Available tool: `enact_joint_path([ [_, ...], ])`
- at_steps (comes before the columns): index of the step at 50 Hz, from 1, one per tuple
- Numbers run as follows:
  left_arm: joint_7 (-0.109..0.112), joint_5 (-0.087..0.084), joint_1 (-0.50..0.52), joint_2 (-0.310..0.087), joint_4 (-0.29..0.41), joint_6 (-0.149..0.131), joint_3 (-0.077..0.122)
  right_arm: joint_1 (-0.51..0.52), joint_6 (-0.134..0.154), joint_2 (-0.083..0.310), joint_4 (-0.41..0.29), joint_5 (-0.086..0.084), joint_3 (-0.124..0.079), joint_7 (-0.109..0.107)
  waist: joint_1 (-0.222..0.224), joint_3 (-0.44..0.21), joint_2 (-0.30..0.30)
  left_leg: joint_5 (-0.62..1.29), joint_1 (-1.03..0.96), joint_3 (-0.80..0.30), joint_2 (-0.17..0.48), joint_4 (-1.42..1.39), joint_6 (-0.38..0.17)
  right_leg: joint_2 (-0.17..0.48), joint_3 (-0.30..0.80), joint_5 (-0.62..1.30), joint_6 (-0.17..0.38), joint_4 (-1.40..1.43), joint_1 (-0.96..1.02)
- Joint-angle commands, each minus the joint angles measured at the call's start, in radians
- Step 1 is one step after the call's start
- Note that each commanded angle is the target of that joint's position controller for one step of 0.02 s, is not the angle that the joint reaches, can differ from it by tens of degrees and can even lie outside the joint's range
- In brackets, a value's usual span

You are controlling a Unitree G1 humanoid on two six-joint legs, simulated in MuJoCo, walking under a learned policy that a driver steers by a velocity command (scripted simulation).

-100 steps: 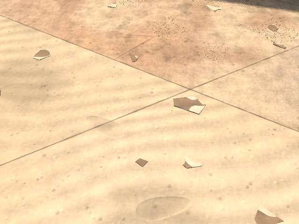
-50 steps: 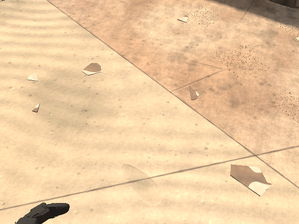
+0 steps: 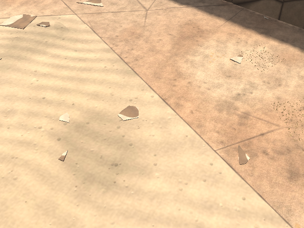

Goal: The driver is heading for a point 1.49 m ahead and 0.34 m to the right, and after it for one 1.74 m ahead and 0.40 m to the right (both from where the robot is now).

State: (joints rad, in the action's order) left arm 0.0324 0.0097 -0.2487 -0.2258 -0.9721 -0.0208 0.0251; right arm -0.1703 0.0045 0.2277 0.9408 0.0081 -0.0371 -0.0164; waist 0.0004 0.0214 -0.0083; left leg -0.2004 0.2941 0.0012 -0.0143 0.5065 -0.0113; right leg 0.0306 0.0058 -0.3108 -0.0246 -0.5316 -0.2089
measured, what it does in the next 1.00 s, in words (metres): stands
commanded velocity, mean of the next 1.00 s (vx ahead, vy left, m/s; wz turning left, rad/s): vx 0.00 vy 0.00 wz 0.00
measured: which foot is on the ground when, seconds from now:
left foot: down 0.00-1.00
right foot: down 0.00-1.00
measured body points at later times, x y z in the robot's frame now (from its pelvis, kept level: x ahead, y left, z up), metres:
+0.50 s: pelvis +0.02 -0.01 +0.00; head +0.03 -0.01 +0.45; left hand +0.04 +0.24 -0.15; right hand +0.09 -0.26 -0.14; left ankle +0.04 +0.11 -0.73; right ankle -0.02 -0.13 -0.73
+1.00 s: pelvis +0.01 -0.01 +0.00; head +0.02 -0.01 +0.45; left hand +0.00 +0.23 -0.15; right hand +0.06 -0.25 -0.15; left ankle +0.04 +0.11 -0.73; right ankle -0.02 -0.13 -0.73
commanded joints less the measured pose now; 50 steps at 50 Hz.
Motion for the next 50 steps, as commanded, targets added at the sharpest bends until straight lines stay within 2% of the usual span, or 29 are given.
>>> enact_joint_path([
  [1,0.005,-0.004,-0.034,-0.118,0.019,-0.007,0.022,0.027,0.010,0.094,-0.027,-0.005,-0.020,-0.004,0.010,-0.045,0.024,0.185,-0.103,-0.043,0.042,-0.042,-0.036,0.031,0.028,0.161,0.028,0.104,-0.043],
  [10,0.004,-0.005,-0.036,-0.100,-0.017,0.003,0.017,0.021,-0.008,0.104,0.044,-0.010,-0.022,-0.017,0.005,-0.032,0.005,0.234,-0.135,-0.042,0.046,-0.035,-0.031,0.016,0.011,0.216,0.028,0.108,-0.027],
  [24,0.009,-0.003,-0.058,-0.077,-0.066,0.007,0.010,0.038,-0.018,0.096,0.115,-0.010,-0.020,-0.023,0.000,0.003,0.012,0.158,-0.131,-0.039,0.044,-0.061,-0.024,0.003,-0.004,0.139,0.024,0.139,-0.034],
  [50,0.015,-0.006,-0.150,-0.035,-0.114,0.002,-0.001,-0.021,-0.015,0.066,0.167,-0.012,-0.006,-0.028,-0.003,0.034,0.009,0.078,-0.102,-0.037,0.038,-0.082,-0.020,-0.006,-0.012,0.071,0.026,0.154,-0.059],
])
Velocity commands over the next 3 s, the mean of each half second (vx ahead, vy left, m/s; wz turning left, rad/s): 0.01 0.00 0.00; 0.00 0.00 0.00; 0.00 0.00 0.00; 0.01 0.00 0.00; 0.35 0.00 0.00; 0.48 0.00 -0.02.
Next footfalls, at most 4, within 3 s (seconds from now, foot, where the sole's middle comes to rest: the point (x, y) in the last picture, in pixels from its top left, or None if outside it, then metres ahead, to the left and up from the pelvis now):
2.64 right None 0.48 -0.12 -0.77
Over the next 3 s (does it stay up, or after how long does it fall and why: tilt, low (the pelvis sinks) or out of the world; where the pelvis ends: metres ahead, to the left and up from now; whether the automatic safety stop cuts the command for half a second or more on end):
stays up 0.49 -0.04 0.01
